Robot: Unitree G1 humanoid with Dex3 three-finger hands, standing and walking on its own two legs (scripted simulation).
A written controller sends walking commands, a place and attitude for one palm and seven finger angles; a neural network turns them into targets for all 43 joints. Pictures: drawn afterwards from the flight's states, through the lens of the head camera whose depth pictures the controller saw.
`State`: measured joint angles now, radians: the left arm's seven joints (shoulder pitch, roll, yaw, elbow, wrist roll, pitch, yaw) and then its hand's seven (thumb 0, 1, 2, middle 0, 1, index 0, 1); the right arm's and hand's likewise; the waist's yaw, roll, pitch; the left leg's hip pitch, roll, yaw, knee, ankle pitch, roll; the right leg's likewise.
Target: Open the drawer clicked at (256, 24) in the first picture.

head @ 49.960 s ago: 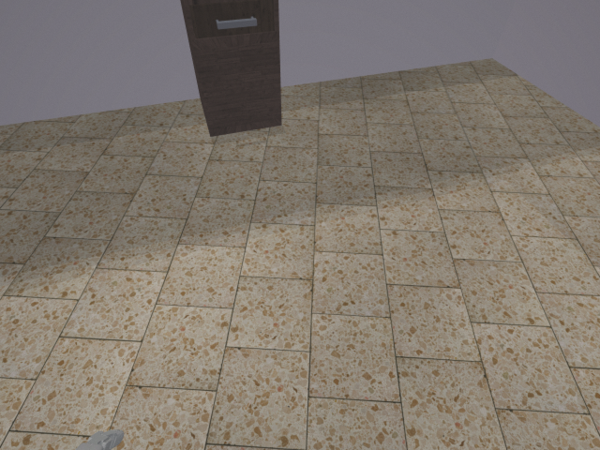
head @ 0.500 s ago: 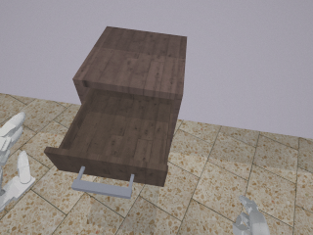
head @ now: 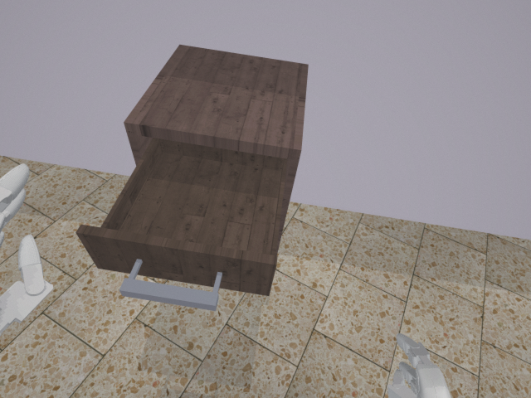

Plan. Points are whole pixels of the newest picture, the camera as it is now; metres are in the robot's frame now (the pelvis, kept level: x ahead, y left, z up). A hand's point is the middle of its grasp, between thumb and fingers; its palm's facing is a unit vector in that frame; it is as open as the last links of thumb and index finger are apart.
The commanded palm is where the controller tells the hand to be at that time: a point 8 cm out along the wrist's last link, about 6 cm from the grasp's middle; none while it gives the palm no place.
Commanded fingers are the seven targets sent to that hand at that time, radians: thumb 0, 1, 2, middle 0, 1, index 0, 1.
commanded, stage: step back with the hand held close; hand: left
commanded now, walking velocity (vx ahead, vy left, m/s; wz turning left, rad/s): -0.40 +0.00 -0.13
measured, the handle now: (174, 282) +0.35 +0.19 -0.14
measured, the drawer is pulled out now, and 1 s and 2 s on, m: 0.30 0.30 0.30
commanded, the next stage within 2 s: stop stepping back and stand still in 0.72 s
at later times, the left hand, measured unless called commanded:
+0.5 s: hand (17, 330) +0.15 +0.23 +0.18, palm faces +0.34 -0.85 -0.40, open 7.4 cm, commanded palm +0.08 +0.29 +0.19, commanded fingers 0.00 0.90 0.90 -0.20 -0.30 -0.20 -0.30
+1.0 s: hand out of the picture +0.07 +0.19 +0.16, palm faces +0.20 -0.85 -0.48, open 7.4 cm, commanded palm +0.01 +0.25 +0.19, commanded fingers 0.00 0.90 0.90 -0.20 -0.30 -0.20 -0.30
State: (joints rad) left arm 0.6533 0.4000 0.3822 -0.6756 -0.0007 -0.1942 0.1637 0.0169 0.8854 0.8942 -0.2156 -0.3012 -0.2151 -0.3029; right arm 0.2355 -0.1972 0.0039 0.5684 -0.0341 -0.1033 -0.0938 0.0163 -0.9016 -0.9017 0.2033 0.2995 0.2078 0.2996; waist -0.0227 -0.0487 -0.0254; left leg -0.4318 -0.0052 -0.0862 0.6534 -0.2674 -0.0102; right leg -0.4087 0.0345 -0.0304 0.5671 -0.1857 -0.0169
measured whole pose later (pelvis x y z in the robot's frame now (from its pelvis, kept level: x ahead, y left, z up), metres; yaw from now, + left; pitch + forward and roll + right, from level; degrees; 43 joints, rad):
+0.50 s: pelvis -0.05 +0.01 +0.00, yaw +1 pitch +3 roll -1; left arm 0.59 0.39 0.36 -0.68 -0.01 -0.23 0.14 0.02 0.88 0.89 -0.22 -0.30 -0.22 -0.30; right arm 0.19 -0.20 0.00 0.60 -0.03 -0.09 -0.08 0.02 -0.90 -0.90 0.20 0.30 0.21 0.30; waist -0.04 -0.07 -0.02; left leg -0.41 -0.01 -0.01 0.60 -0.23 0.02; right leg -0.51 0.01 0.00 0.63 -0.23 0.00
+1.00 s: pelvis -0.14 -0.02 +0.01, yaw -4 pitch +4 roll -1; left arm 0.71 0.41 0.38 -0.63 -0.01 -0.23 0.12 0.01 0.88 0.89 -0.22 -0.30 -0.22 -0.30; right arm 0.23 -0.21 0.00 0.61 0.01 -0.10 -0.08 0.02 -0.90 -0.90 0.20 0.30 0.21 0.30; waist -0.06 -0.05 -0.05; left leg -0.32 0.00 0.02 0.61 -0.33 0.01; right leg -0.31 0.00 -0.03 0.51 -0.27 0.00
